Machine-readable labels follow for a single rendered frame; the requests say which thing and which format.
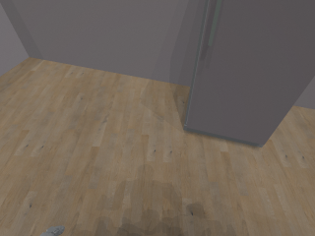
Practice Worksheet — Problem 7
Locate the fridge door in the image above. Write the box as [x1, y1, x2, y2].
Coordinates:
[186, 0, 315, 145]

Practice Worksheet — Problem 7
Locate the left robot hand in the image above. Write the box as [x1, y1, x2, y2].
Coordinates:
[39, 225, 65, 236]

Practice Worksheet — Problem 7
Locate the handle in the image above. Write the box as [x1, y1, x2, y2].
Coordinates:
[208, 0, 221, 46]

